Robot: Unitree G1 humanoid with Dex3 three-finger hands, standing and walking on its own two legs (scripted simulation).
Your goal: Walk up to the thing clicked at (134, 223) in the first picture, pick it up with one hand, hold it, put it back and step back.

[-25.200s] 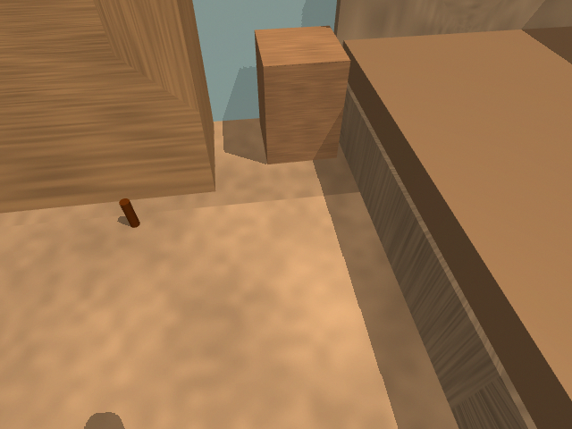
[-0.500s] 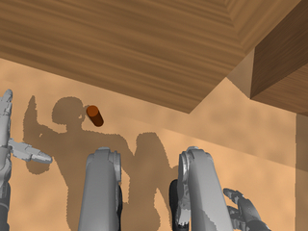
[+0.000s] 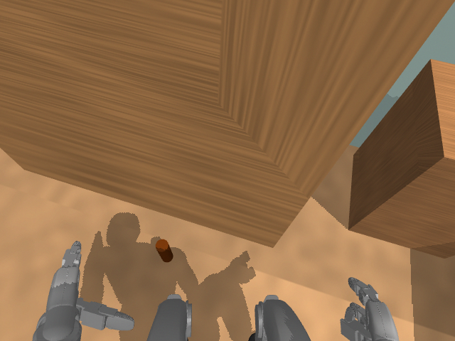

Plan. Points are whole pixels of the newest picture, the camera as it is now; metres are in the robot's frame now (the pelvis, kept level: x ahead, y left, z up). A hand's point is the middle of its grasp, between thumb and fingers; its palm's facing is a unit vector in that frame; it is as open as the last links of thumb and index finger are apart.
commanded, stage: home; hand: left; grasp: from the side
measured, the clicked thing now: (164, 251) +0.43 +0.19 -0.56
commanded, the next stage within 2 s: stand in 2.00 s
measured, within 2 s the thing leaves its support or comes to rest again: neither
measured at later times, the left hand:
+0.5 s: hand (86, 312) +0.19 +0.20 +0.02, palm faces +0.12 -0.95 -0.29, open 17.5 cm
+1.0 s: hand (94, 315) +0.19 +0.19 +0.03, palm faces +0.11 -0.95 -0.28, open 17.5 cm
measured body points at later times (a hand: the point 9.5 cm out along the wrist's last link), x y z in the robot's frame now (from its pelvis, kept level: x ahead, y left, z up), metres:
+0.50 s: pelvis +0.03 +0.01 +0.08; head +0.06 +0.02 +0.53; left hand +0.18 +0.25 +0.05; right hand +0.21 -0.22 +0.02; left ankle +0.03 +0.13 -0.60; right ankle +0.03 -0.13 -0.60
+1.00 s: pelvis +0.03 +0.00 +0.08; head +0.05 +0.01 +0.53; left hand +0.18 +0.24 +0.05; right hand +0.19 -0.23 +0.01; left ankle +0.03 +0.13 -0.60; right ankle +0.03 -0.13 -0.60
